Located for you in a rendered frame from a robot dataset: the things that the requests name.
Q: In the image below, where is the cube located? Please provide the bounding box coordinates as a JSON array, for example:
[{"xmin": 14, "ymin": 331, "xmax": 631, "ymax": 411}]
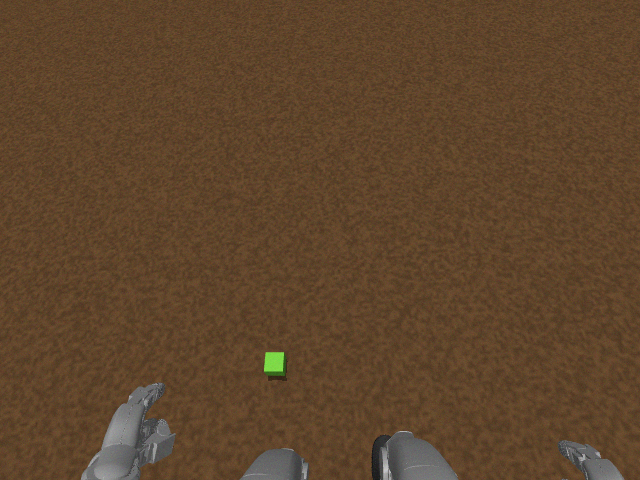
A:
[{"xmin": 264, "ymin": 352, "xmax": 286, "ymax": 376}]

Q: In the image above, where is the left robot hand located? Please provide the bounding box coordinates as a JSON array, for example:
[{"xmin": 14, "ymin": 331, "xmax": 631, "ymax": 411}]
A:
[{"xmin": 101, "ymin": 382, "xmax": 176, "ymax": 468}]

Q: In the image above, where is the right robot hand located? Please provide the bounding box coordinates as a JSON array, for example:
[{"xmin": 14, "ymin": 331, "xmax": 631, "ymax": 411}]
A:
[{"xmin": 557, "ymin": 440, "xmax": 625, "ymax": 480}]

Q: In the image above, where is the left robot arm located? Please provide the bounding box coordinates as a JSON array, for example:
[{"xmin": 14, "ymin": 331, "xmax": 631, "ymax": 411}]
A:
[{"xmin": 81, "ymin": 444, "xmax": 141, "ymax": 480}]

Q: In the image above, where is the right robot foot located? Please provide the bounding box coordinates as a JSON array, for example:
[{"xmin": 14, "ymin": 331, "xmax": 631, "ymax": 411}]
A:
[{"xmin": 372, "ymin": 435, "xmax": 391, "ymax": 480}]

